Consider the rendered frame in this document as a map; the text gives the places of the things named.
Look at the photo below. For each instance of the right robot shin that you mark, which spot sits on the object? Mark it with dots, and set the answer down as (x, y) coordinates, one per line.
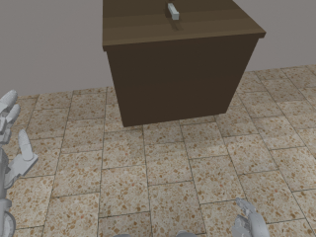
(181, 231)

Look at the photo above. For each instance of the tap lever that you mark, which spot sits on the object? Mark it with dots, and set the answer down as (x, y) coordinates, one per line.
(175, 14)

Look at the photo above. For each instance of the robot left hand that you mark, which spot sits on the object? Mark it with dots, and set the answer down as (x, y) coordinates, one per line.
(22, 163)

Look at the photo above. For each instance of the robot left forearm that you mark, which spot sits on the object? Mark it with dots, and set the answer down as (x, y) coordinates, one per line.
(7, 220)

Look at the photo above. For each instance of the robot right hand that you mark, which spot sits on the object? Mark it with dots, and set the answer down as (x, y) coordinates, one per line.
(254, 226)

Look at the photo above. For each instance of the counter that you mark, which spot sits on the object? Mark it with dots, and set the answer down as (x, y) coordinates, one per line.
(165, 69)

